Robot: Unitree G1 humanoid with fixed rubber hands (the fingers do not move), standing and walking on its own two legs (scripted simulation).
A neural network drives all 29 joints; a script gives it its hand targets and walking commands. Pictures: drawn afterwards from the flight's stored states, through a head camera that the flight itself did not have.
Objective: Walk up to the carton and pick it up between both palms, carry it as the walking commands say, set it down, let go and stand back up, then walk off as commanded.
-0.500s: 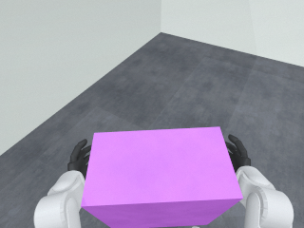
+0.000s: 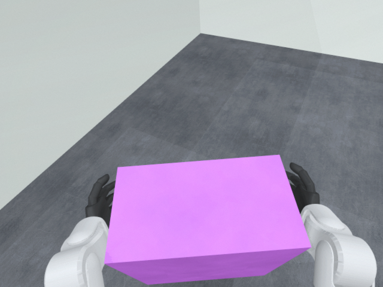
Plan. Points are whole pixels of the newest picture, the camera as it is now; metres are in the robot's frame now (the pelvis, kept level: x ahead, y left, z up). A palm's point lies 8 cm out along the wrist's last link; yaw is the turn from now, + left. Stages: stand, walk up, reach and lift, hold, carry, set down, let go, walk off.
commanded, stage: carry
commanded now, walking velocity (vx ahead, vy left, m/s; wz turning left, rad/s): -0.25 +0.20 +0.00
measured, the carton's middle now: (202, 230) +0.24 -0.01 +0.02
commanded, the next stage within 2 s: none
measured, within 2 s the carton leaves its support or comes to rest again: neither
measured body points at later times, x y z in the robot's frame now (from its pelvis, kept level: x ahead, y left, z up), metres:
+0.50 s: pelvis -0.18 +0.09 -0.01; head -0.17 +0.07 +0.44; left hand +0.07 +0.25 +0.07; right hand +0.05 -0.11 +0.06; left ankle -0.11 +0.19 -0.72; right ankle -0.17 +0.00 -0.74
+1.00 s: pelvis -0.40 +0.17 -0.01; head -0.39 +0.19 +0.44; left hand -0.16 +0.36 +0.06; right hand -0.15 +0.00 +0.08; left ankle -0.36 +0.29 -0.74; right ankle -0.41 +0.02 -0.64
